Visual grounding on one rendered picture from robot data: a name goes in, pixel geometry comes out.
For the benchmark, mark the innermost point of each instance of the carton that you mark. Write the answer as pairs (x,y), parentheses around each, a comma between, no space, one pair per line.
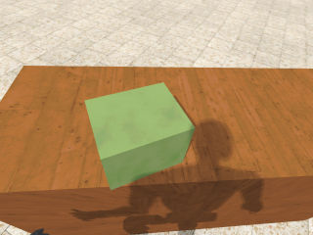
(139,132)

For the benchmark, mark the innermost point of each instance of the pedestal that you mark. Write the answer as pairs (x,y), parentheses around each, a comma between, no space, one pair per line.
(250,159)

